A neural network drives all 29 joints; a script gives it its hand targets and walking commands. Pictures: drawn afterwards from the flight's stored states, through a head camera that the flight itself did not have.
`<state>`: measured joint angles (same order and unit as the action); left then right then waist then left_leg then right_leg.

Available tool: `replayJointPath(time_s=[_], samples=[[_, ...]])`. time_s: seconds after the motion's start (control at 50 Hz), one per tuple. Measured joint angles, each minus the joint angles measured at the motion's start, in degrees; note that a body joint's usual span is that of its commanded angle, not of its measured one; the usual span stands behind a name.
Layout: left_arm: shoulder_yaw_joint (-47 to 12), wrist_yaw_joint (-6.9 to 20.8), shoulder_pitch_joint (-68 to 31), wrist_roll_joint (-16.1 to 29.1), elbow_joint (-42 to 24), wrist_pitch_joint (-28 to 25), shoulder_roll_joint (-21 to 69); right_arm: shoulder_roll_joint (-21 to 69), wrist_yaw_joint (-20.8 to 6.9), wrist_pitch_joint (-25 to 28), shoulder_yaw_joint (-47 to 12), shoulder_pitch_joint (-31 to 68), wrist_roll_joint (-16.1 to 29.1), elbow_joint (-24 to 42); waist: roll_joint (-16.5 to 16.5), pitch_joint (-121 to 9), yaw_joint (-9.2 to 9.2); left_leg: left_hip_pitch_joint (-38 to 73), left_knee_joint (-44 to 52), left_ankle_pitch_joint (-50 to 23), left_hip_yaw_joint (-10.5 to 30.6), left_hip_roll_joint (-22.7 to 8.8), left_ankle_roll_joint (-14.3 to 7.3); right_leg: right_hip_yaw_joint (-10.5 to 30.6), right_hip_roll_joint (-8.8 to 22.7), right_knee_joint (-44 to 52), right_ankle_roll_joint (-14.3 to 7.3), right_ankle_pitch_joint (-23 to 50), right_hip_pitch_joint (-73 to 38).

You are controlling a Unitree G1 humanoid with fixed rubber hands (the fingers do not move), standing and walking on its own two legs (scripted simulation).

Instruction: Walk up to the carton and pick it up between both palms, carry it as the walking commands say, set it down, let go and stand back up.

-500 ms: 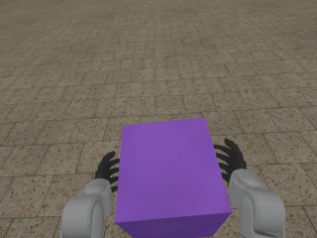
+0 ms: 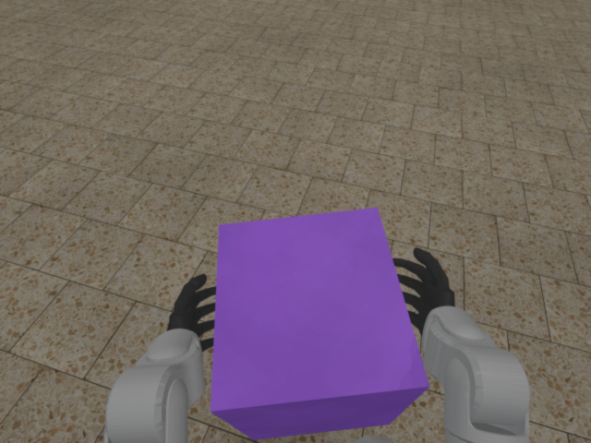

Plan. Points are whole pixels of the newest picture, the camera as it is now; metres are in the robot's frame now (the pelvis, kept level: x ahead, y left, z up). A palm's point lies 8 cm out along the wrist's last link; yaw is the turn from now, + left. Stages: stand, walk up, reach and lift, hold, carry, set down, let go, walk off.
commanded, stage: carry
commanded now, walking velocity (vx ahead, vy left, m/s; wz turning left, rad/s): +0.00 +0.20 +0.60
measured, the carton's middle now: (310, 332) +0.27 +0.00 +0.01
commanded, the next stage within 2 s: none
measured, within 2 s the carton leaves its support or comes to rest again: neither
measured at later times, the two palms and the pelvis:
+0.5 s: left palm out of the picture +0.11 +0.36 +0.10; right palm (224, 315) +0.23 +0.09 +0.12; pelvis -0.06 +0.15 +0.01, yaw +19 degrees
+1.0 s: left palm out of the picture -0.08 +0.53 +0.10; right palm out of the picture +0.11 +0.31 +0.11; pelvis -0.17 +0.29 +0.01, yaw +36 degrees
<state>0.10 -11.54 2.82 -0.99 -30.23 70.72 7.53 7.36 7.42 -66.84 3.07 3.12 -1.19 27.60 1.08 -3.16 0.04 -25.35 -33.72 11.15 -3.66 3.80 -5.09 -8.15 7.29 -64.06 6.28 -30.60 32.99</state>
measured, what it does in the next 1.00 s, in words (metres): steps to the left, turning left: right foot, then left foot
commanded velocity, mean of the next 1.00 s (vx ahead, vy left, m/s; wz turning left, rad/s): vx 0.00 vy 0.20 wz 0.60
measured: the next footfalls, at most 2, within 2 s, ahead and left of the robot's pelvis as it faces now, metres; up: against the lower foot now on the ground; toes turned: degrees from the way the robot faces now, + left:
right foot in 0.14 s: +0.05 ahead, -0.04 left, +0.00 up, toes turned -6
left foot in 0.52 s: -0.03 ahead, +0.32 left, +0.00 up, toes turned +27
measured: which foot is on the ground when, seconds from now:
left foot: down 0.00-0.14, up 0.16-0.50, down 0.52-0.90, up 0.92-1.00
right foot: up 0.00-0.12, down 0.14-0.52, up 0.54-0.88, down 0.90-1.00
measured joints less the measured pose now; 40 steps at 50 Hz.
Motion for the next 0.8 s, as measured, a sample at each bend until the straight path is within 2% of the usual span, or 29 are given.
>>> replayJointPath(time_s=[0.08, 0.14, 0.16, 0.18, 0.2, 0.22, 0.26, 0.32, 0.36, 0.42, 0.5, 0.52, 0.54, 0.56, 0.58, 0.6, 0.66, 0.7, 0.8], samples=[[0.3, 0.3, -0.2, 0.2, 0.0, -0.8, 0.0, 0.0, 0.0, 0.2, -0.6, -0.2, -0.8, 0.9, -1.3, -1.7, -0.56, 0.2, 3.2, -2.5, 0.7, 3.8, -2.0, -1.2, -2.9, 10.0, -2.0, 3.6, -3.2], [0.3, 0.6, 0.3, 0.5, 0.4, -0.4, 0.0, 0.0, 0.2, -0.4, -1.0, -1.3, -1.3, 1.5, -2.6, -3.7, -0.76, 0.4, 5.3, -4.2, 1.4, 6.4, -2.6, -1.8, -4.4, 25.5, -4.2, 7.3, -10.7], [-0.2, 0.7, 0.3, 0.6, 1.2, -0.6, 0.0, 0.0, 0.3, -0.7, -0.6, -1.6, -1.3, 1.6, -4.3, -3.8, -0.65, 0.1, 3.9, -3.0, 2.0, 6.2, -1.3, -2.8, -4.7, 28.5, -6.4, 11.0, -12.2], [-0.5, 0.7, 0.1, 0.6, 1.9, -0.4, 0.0, 0.0, 0.3, -1.1, -0.2, -2.1, -1.2, 1.8, -5.0, -3.5, -0.70, -1.3, -1.4, 1.3, 1.7, 5.9, 1.4, -3.8, -4.4, 29.5, -8.0, 12.9, -13.2], [-0.6, 0.8, 0.1, 0.6, 2.0, 0.0, 0.0, 0.0, 0.4, -1.5, -0.1, -2.6, -1.3, 2.2, -4.4, -3.5, -0.67, -3.9, -9.5, 5.5, 0.7, 5.5, 3.4, -4.5, -3.2, 29.8, -8.9, 13.6, -13.7], [-0.6, 0.8, 0.3, 0.7, 1.8, 0.3, 0.0, 0.0, 0.6, -1.9, -0.3, -2.8, -1.2, 2.5, -3.8, -3.3, -0.65, -6.2, -17.9, 7.6, 0.3, 4.6, 4.3, -5.0, -2.2, 30.5, -9.1, 14.0, -14.4], [-0.2, 0.8, 0.6, 0.7, 0.5, 0.7, 0.1, 0.0, 0.7, -2.4, -0.7, -2.0, -1.0, 2.8, -3.1, -2.8, -0.67, -9.2, -29.5, 7.5, 0.7, 1.8, 5.1, -5.7, -0.1, 31.9, -8.3, 14.8, -15.6], [0.2, 1.0, 0.1, 0.2, 0.3, 0.6, 0.1, -0.1, 0.8, -2.5, -0.8, -0.3, -1.1, 2.1, -1.8, -2.3, -0.65, -9.3, -31.8, 7.2, 1.3, -2.9, 6.1, -6.3, 3.8, 33.0, -6.1, 15.9, -16.5], [0.3, 1.1, -0.2, -0.1, 0.4, 0.6, 0.0, -0.1, 0.8, -2.9, -0.7, 0.8, -1.2, 1.7, -0.7, -1.8, -0.83, -7.6, -27.5, 7.5, 0.8, -5.3, 6.6, -7.1, 6.6, 33.5, -4.7, 16.5, -17.1], [0.3, 1.3, -0.2, -0.3, -0.5, 0.4, 0.0, 0.0, 0.9, -3.7, -0.5, 2.2, -1.1, 2.2, -0.1, -0.8, -1.05, -3.8, -18.2, 9.2, -0.6, -7.1, 6.5, -8.3, 10.1, 33.5, -2.4, 17.4, -17.6], [0.5, 1.1, -1.2, -0.5, -1.3, 1.6, -0.1, 0.1, 0.8, -4.2, -0.2, 3.3, -1.0, 2.1, 0.7, -0.9, -0.73, 2.2, -6.3, 7.9, -3.4, -7.0, 4.9, -9.2, 14.3, 30.0, 1.4, 16.9, -16.4], [0.5, 1.1, -1.4, -0.8, -1.8, 1.9, -0.1, 0.1, 0.8, -4.4, -0.2, 3.7, -1.0, 2.2, 0.4, -1.2, -0.66, 4.2, -2.6, 6.3, -3.3, -6.9, 4.0, -9.0, 15.0, 27.6, 2.1, 16.0, -15.3], [0.9, 1.2, -1.8, -1.1, -1.6, 2.0, -0.2, 0.2, 0.7, -3.9, -0.4, 4.1, -1.0, 1.2, 0.7, -1.4, -0.81, 3.6, -2.2, 2.6, -3.0, -6.4, 4.0, -7.7, 15.7, 23.7, 2.2, 12.4, -13.4], [1.7, 1.3, -2.4, -1.2, -0.4, 2.2, -0.2, 0.2, 0.6, -3.2, -0.8, 4.3, -1.3, -0.7, 1.1, -1.1, -0.75, 2.2, -4.6, 2.9, -2.8, -5.9, 3.7, -5.0, 14.8, 18.1, 2.1, 4.6, -11.1], [2.2, 1.4, -2.4, -1.2, 1.1, 2.5, -0.2, 0.2, 0.6, -2.8, -0.9, 4.0, -1.5, -2.6, 1.0, -1.0, -0.48, 1.1, -6.2, 4.1, -2.3, -5.8, 3.3, -2.0, 12.4, 12.0, 1.9, -1.4, -8.4], [2.1, 1.5, -2.1, -1.2, 2.2, 2.5, -0.2, 0.1, 0.6, -2.6, -0.8, 3.5, -1.6, -3.6, 0.7, -0.6, -0.15, 0.6, -6.3, 4.8, -1.8, -5.5, 2.7, 0.0, 10.0, 6.0, 1.5, -4.4, -5.9], [0.5, 0.7, -1.2, -0.7, 2.4, 1.6, -0.1, 0.1, 0.1, -2.0, 0.5, 2.1, -0.9, -2.8, -0.4, 1.3, 0.54, 0.7, -3.2, 2.8, -0.3, -3.7, 1.4, 1.1, 4.4, -3.9, 0.8, -2.9, -1.0], [0.1, 0.3, -0.8, -0.4, 1.2, 0.5, -0.1, 0.1, -0.2, -1.3, 0.7, 1.8, -0.5, -1.4, -1.0, 2.1, 0.53, 1.0, -1.0, 1.0, 0.1, -1.7, -0.2, 0.4, 1.8, -3.3, 0.7, -0.1, -0.2], [0.4, 0.1, -1.4, 0.4, -0.4, -1.1, -0.1, 0.0, -0.4, 1.0, -0.2, 0.7, -0.9, 1.1, -1.5, 0.1, -0.01, 1.5, 4.4, -3.0, 0.7, 3.9, -3.4, 0.0, -2.8, 6.9, -0.9, 3.5, -2.8]])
